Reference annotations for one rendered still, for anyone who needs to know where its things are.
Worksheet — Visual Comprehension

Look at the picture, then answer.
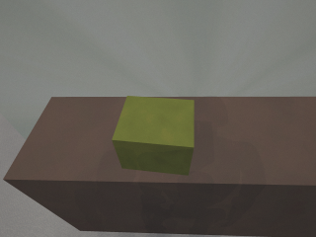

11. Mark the carton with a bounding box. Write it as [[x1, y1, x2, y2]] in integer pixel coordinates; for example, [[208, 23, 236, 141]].
[[112, 96, 195, 176]]

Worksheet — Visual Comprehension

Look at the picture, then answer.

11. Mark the pedestal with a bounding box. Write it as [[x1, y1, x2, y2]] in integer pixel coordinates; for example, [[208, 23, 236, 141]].
[[3, 97, 316, 237]]

